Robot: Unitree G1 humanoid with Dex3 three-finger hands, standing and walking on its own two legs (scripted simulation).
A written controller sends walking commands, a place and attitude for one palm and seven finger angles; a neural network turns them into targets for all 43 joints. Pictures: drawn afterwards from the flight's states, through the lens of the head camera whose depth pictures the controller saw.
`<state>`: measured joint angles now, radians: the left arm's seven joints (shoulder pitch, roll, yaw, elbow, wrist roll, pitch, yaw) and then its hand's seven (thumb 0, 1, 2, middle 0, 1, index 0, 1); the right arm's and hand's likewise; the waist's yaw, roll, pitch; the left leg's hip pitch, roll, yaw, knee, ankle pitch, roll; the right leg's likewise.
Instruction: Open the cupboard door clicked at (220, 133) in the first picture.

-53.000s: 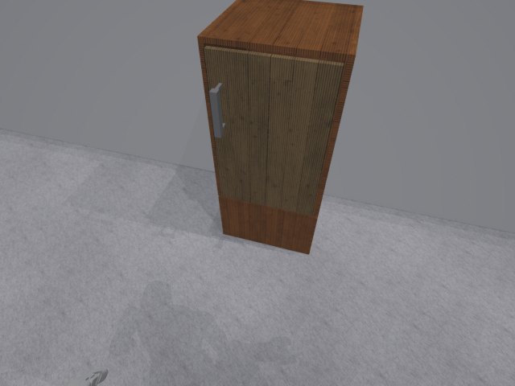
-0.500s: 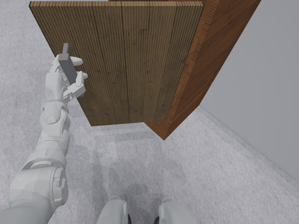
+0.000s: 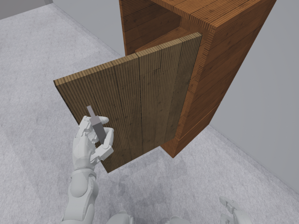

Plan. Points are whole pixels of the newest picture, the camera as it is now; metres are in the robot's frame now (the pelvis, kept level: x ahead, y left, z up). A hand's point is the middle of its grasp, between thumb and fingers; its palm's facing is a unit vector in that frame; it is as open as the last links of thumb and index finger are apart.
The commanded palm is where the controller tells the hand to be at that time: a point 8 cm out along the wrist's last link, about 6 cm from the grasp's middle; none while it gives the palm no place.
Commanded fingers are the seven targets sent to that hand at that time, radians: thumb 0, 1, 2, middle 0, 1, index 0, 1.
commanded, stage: pull the door open along its arc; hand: left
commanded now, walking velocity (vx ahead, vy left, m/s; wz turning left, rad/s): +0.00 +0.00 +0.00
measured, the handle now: (99, 129) +0.36 +0.15 +0.03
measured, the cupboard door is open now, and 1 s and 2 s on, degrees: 77 95 97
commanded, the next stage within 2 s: open thumb and fingers to let go in 0.50 s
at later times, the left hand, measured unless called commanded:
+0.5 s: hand (138, 169) +0.25 +0.04 +0.04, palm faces +0.39 -0.92 -0.04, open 6.2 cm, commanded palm +0.18 +0.07 +0.03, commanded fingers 0.00 0.90 0.90 -0.40 -1.35 -0.40 -1.35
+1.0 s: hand (140, 169) +0.25 +0.03 +0.03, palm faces +0.41 -0.91 -0.03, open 10.0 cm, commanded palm +0.20 +0.08 +0.03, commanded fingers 0.00 -0.50 0.30 -0.30 -1.20 -0.30 -1.20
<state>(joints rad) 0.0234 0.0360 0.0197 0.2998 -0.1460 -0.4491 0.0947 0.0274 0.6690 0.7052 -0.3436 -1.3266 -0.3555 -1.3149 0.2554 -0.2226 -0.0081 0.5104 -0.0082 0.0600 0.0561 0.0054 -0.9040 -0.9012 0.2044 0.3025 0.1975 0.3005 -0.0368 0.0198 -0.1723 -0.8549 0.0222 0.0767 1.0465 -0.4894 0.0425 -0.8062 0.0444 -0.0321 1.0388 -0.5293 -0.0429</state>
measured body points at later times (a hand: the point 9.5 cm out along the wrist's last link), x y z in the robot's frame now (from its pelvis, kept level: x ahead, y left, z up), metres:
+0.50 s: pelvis +0.00 -0.06 +0.00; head +0.04 -0.08 +0.45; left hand +0.22 +0.09 +0.04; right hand +0.18 -0.26 -0.11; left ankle +0.01 +0.09 -0.67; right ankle -0.02 -0.10 -0.67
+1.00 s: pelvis -0.01 -0.06 -0.01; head +0.04 -0.09 +0.43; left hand +0.23 +0.08 +0.03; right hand +0.18 -0.27 -0.12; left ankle +0.01 +0.10 -0.67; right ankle -0.02 -0.10 -0.67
